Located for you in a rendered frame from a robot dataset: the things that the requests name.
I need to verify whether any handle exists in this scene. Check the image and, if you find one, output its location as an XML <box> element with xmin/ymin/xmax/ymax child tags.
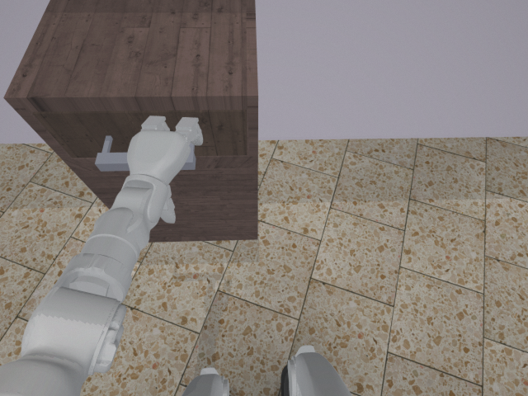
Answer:
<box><xmin>95</xmin><ymin>135</ymin><xmax>196</xmax><ymax>172</ymax></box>

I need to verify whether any drawer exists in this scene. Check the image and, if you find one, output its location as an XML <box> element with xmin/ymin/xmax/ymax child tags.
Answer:
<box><xmin>33</xmin><ymin>110</ymin><xmax>248</xmax><ymax>158</ymax></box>

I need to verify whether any cabinet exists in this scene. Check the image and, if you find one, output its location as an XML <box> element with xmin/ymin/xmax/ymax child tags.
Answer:
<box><xmin>4</xmin><ymin>0</ymin><xmax>258</xmax><ymax>243</ymax></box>

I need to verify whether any left robot hand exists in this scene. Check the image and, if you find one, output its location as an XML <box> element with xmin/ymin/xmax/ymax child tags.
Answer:
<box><xmin>127</xmin><ymin>115</ymin><xmax>203</xmax><ymax>224</ymax></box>

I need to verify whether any robot left thigh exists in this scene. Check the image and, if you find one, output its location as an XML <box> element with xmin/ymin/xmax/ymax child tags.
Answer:
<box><xmin>181</xmin><ymin>374</ymin><xmax>229</xmax><ymax>396</ymax></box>

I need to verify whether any left robot forearm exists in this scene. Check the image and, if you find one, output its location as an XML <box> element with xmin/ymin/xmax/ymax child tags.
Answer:
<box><xmin>21</xmin><ymin>174</ymin><xmax>168</xmax><ymax>356</ymax></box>

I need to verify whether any left robot shin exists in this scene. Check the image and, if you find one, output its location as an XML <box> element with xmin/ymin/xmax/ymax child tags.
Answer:
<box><xmin>200</xmin><ymin>367</ymin><xmax>219</xmax><ymax>375</ymax></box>

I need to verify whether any left robot upper arm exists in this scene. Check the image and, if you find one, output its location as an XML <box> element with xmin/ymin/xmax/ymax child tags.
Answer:
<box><xmin>0</xmin><ymin>286</ymin><xmax>127</xmax><ymax>396</ymax></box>

